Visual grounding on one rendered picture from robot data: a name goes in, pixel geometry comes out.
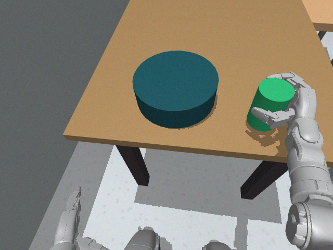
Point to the table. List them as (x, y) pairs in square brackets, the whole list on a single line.
[(246, 41)]

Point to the right robot hand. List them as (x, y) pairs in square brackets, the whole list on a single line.
[(302, 105)]

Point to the right robot arm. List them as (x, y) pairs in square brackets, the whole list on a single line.
[(310, 217)]

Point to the left robot hand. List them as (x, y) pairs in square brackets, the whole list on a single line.
[(67, 228)]

